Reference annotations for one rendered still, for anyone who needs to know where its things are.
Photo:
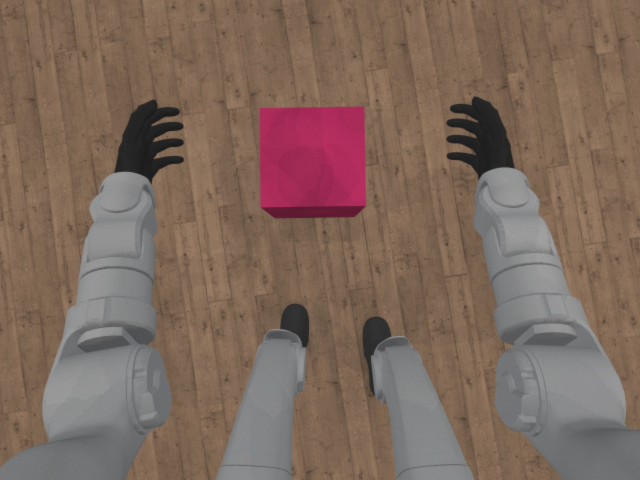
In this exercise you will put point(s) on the robot right hand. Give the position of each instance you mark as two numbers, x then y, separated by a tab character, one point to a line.
492	147

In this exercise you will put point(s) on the right robot upper arm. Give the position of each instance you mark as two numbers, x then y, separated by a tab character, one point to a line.
568	402

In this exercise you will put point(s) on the left robot shin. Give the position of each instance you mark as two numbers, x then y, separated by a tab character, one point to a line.
279	334

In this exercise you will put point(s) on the left robot forearm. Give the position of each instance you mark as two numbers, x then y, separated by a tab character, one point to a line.
114	299

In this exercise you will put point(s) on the left robot upper arm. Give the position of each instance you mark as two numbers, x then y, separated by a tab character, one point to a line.
100	406

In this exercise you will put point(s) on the right robot forearm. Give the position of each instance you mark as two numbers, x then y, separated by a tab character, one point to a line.
534	305

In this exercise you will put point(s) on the robot left hand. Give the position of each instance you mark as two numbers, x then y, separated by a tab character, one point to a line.
137	150

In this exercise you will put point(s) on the carton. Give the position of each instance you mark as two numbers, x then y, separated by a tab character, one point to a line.
312	162

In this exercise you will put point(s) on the right robot thigh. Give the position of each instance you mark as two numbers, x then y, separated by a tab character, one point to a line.
424	444

